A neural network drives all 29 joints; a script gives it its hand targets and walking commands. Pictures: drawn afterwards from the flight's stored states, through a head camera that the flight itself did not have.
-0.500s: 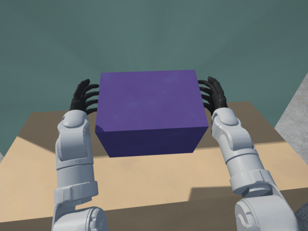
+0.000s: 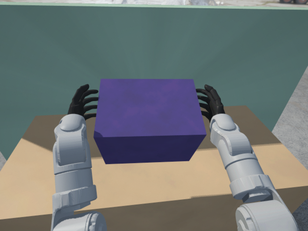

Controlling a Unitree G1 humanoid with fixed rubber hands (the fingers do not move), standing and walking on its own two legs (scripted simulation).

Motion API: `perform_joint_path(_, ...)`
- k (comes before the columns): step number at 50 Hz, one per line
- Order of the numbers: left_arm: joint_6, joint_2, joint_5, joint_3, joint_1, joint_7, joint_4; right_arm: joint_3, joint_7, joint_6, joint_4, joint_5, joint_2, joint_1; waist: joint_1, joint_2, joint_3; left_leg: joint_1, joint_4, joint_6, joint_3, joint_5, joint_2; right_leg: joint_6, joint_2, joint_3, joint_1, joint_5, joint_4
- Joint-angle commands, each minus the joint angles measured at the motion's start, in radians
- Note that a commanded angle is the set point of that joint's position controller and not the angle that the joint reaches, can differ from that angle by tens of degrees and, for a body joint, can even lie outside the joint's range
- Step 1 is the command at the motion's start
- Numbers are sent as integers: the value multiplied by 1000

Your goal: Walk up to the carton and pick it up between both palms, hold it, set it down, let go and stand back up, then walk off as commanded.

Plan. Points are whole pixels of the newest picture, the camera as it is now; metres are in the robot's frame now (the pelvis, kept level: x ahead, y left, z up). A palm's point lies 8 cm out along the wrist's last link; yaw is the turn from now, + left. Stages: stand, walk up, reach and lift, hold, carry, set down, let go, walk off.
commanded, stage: hold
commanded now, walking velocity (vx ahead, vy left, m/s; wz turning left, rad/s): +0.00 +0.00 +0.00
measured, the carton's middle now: (148, 122) +0.39 +0.02 +0.14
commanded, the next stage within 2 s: none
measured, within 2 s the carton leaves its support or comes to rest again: neither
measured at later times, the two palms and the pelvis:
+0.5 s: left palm (84, 110) +0.39 +0.18 +0.19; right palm (210, 105) +0.40 -0.16 +0.20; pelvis +0.03 +0.00 +0.00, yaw +0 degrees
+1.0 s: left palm (79, 117) +0.34 +0.18 +0.20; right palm (216, 118) +0.35 -0.16 +0.19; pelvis -0.01 +0.00 +0.00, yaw +0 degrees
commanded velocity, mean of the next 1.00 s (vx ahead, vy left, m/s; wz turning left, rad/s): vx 0.00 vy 0.00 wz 0.00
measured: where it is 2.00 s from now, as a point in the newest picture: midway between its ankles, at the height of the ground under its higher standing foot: outside the picture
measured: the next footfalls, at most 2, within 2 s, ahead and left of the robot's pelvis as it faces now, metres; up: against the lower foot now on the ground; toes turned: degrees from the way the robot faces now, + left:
none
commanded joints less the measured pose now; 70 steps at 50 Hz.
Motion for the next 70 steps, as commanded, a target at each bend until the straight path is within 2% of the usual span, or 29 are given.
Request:
perform_joint_path(1, -67, -376, -175, -335, -631, -143, 112, 135, 168, -71, -176, 10, 431, -699, 8, 27, -153, -47, -149, 41, 63, -173, -50, -19, 44, -83, -99, -171, -88)
perform_joint_path(3, -112, -398, -209, -345, -675, -119, 121, 145, 176, -120, -218, 16, 483, -743, 8, -10, -175, -42, -136, 56, 59, -149, -55, -1, 37, -86, -119, -152, -95)
perform_joint_path(4, -121, -402, -215, -369, -680, -109, 103, 143, 179, -131, -203, 15, 468, -738, 6, 45, -192, -40, -125, 44, 53, -135, -53, -11, 41, -86, -127, -133, -83)
perform_joint_path(6, -144, -418, -236, -378, -722, -83, 85, 144, 185, -146, -193, 9, 498, -758, 2, 30, -216, -4, -114, 38, 53, -101, -51, -2, 46, -93, -141, -117, -83)
perform_joint_path(7, -152, -425, -241, -408, -736, -63, 29, 138, 197, -168, -210, 14, 455, -773, 2, 69, -285, 27, -113, 24, 44, -85, -38, -5, 59, -112, -141, -87, -63)
perform_joint_path(8, -154, -398, -209, -347, -738, -55, 84, 147, 201, -167, -169, 15, 467, -779, 26, 43, -251, 37, -103, 35, 56, -60, -53, -3, 44, -95, -162, -111, -83)
perform_joint_path(16, -86, -374, -169, -352, -468, -123, 2, 250, 125, -79, -123, 75, 426, -462, -19, 25, -234, 165, -20, -1, 66, 317, -79, 18, 47, -64, 7, 338, -63)
perform_joint_path(17, -79, -374, -172, -344, -437, -125, -23, 265, 118, -93, -219, 100, 410, -532, 1, 17, -278, 192, -3, -2, 54, 392, -76, 26, 56, -69, 28, 403, -54)
perform_joint_path(20, -83, -400, -246, -456, -432, -111, -234, 360, 87, -92, -384, 166, 417, -532, -27, 65, -407, 239, 60, -45, 47, 595, -78, 35, 72, -83, 94, 591, 1)
perform_joint_path(23, -79, -348, -222, -417, -448, -106, -171, 345, 74, -58, -348, 145, 415, -493, -27, 52, -357, 201, 35, -31, 47, 491, -82, 41, 50, -71, 71, 566, -7)
perform_joint_path(26, -76, -355, -251, -474, -417, -120, -280, 372, 60, -47, -444, 161, 420, -432, -46, 52, -450, 233, 53, -46, 43, 588, -86, 45, 63, -79, 125, 680, 21)
perform_joint_path(30, -47, -351, -192, -437, -371, -123, -269, 365, 67, -17, -420, 164, 387, -402, -41, 95, -366, 249, 52, -50, 30, 612, -74, 22, 68, -65, 96, 562, -17)
perform_joint_path(33, -20, -336, -144, -370, -357, -160, -138, 312, 67, 32, -303, 113, 340, -368, -40, 37, -238, 191, -14, -36, 49, 441, -71, 10, 59, -63, 80, 403, -54)
perform_joint_path(37, -54, -390, -211, -435, -527, -135, -196, 276, 101, -9, -355, 137, 398, -531, -24, 95, -304, 146, -27, -33, 46, 321, -67, -5, 69, -75, 6, 198, -62)
perform_joint_path(40, -53, -367, -167, -354, -599, -151, -14, 173, 135, 9, -119, 44, 382, -503, -29, 59, -135, 37, -109, -9, 51, 18, -43, -32, 51, -62, -77, -48, -90)
perform_joint_path(45, -71, -339, -155, -294, -649, -137, 170, 107, 176, -71, -151, -5, 429, -693, -4, 2, -112, -73, -152, 50, 60, -195, -52, -15, 40, -76, -115, -185, -101)
perform_joint_path(46, -87, -371, -154, -308, -681, -129, 150, 119, 185, -90, -137, 3, 454, -712, 19, 33, -131, -81, -160, 48, 60, -201, -47, -9, 50, -93, -113, -187, -78)
perform_joint_path(47, -102, -376, -178, -343, -684, -117, 165, 82, 185, -111, -163, -12, 456, -744, -1, 55, -184, -80, -151, 52, 57, -243, -51, -11, 39, -84, -118, -211, -85)
perform_joint_path(48, -119, -402, -199, -356, -683, -102, 164, 127, 186, -139, -241, 15, 484, -809, 16, 28, -208, -61, -144, 56, 51, -198, -53, -1, 51, -93, -128, -175, -87)
perform_joint_path(49, -138, -437, -226, -384, -697, -89, 107, 116, 195, -149, -207, 8, 464, -757, -1, 47, -210, -22, -132, 38, 51, -153, -45, 0, 55, -106, -155, -127, -75)
perform_joint_path(50, -139, -414, -207, -358, -711, -85, 149, 119, 195, -152, -187, 11, 481, -814, 31, 27, -211, -41, -133, 46, 57, -172, -52, 0, 52, -102, -168, -178, -85)
perform_joint_path(51, -139, -420, -192, -340, -704, -82, 194, 104, 194, -152, -137, -17, 468, -765, -2, 40, -180, -24, -149, 48, 48, -203, -46, -1, 51, -104, -158, -177, -95)
perform_joint_path(56, -127, -366, -161, -295, -608, -87, 185, 125, 189, -143, -92, -13, 458, -692, 12, 11, -208, 38, -103, 43, 67, -64, -61, 6, 46, -88, -122, -80, -103)
perform_joint_path(57, -118, -348, -136, -261, -612, -102, 262, 99, 180, -126, -50, -23, 444, -677, -1, 8, -142, 17, -115, 54, 66, -110, -68, 3, 34, -75, -143, -136, -125)
perform_joint_path(60, -142, -387, -211, -364, -611, -87, 21, 203, 164, -148, -194, 43, 455, -671, -1, 40, -347, 131, -36, 8, 70, 211, -69, 19, 57, -96, -61, 187, -55)
perform_joint_path(62, -141, -418, -214, -411, -573, -81, -39, 267, 136, -149, -230, 89, 460, -663, -12, 72, -425, 237, 12, -25, 56, 430, -70, 24, 74, -108, -21, 330, -45)
perform_joint_path(65, -130, -429, -274, -506, -462, -75, -228, 356, 98, -129, -362, 147, 461, -507, -56, 79, -499, 299, 89, -56, 46, 664, -78, 37, 76, -87, 70, 613, -3)
perform_joint_path(67, -103, -409, -249, -467, -441, -76, -189, 365, 81, -95, -396, 152, 448, -516, -42, 61, -413, 235, 78, -50, 34, 621, -79, 44, 74, -85, 71, 606, 12)
perform_joint_path(70, -51, -371, -186, -414, -337, -119, -142, 350, 72, -28, -282, 147, 374, -390, -34, 68, -284, 240, 32, -46, 44, 566, -72, 26, 62, -72, 55, 546, -27)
